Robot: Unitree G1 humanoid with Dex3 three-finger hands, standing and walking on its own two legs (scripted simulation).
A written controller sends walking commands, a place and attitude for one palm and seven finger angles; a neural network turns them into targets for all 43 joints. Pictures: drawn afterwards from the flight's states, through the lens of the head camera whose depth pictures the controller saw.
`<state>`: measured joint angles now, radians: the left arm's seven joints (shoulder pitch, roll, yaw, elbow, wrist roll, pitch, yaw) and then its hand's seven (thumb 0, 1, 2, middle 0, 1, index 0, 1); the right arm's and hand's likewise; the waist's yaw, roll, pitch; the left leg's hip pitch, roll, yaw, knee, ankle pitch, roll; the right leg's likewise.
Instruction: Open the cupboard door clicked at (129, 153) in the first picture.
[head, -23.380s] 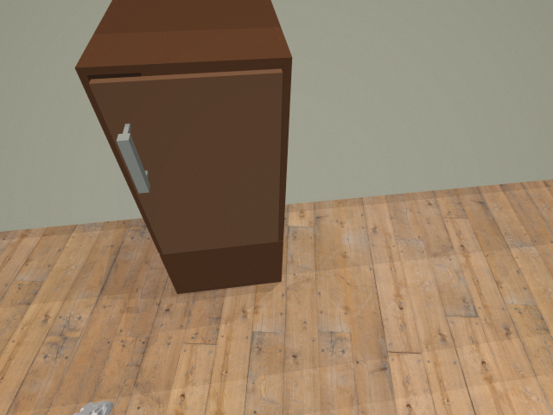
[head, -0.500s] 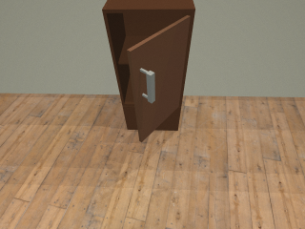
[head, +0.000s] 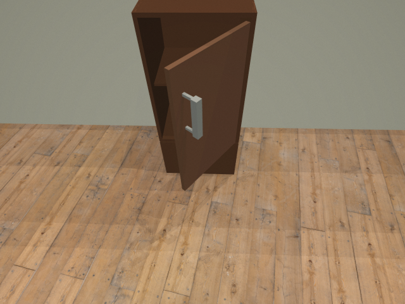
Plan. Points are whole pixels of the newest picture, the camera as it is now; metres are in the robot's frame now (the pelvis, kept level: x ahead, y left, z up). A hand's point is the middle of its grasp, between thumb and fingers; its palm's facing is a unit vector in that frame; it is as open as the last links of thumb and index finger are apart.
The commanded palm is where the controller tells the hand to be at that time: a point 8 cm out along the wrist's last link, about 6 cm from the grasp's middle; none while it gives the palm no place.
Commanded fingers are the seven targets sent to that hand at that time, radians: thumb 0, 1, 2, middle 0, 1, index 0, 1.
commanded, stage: walk to a spot facing it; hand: left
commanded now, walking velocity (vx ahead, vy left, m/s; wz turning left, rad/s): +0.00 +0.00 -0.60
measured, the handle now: (191, 116) +0.64 +0.07 -0.04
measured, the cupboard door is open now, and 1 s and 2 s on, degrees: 52 52 52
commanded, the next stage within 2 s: none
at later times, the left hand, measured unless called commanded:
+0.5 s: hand out of the picture +0.10 +0.18 -0.17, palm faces -0.16 -0.95 -0.28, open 7.4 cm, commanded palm none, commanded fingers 0.00 0.90 0.90 -0.20 -0.30 -0.20 -0.30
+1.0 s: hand (144, 303) +0.16 +0.15 -0.19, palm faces -0.41 -0.88 -0.21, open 7.4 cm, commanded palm none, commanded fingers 0.00 0.90 0.90 -0.20 -0.30 -0.20 -0.30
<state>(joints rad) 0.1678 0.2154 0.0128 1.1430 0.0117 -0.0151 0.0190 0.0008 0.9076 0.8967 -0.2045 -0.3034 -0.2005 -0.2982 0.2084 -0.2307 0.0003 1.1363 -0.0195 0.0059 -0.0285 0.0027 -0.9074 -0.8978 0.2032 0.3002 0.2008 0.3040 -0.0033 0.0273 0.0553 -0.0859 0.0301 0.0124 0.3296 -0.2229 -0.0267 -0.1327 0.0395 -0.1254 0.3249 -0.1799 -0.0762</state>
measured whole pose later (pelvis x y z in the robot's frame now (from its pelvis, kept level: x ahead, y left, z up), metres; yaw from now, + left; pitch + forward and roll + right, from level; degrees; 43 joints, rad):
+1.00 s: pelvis +0.00 -0.01 -0.01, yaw -29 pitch +2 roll -1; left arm 0.18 0.26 0.09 0.92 0.03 0.06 -0.02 0.00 0.91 0.90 -0.20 -0.30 -0.20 -0.30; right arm 0.11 -0.20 -0.03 0.87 -0.03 0.01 -0.04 0.00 -0.91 -0.90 0.21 0.30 0.20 0.30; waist 0.04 -0.05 0.10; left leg -0.27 0.05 0.00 0.53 -0.30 -0.02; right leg -0.48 0.08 0.07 0.97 -0.49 0.03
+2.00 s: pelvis +0.10 -0.22 -0.03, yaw -65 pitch +2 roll +0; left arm 0.04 0.24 0.06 0.90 0.03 0.01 -0.08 0.00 0.91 0.90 -0.20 -0.30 -0.19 -0.30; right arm 0.50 -0.19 -0.02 1.04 -0.04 -0.04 -0.02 0.00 -0.90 -0.90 0.20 0.30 0.20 0.30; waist -0.07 0.00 0.09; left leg 0.01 0.16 0.26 0.50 -0.47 -0.10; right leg -0.46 -0.03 -0.13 0.63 -0.25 -0.07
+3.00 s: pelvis +0.21 -0.68 -0.03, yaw -77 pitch +0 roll +1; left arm 0.10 0.21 0.06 0.98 0.03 -0.06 -0.03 0.00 0.91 0.90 -0.20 -0.30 -0.20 -0.30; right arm 0.46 -0.16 -0.03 1.15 -0.02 -0.03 0.00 0.01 -0.91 -0.90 0.20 0.30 0.20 0.30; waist -0.05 0.01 0.08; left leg -0.14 0.11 0.13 0.82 -0.51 -0.04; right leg -0.41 -0.03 -0.12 0.65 -0.25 -0.07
